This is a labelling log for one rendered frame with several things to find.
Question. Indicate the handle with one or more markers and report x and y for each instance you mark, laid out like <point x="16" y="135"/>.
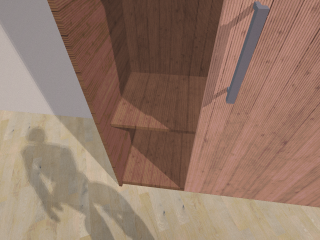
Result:
<point x="255" y="28"/>

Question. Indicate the wardrobe door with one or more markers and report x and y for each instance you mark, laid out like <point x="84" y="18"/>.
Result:
<point x="265" y="146"/>

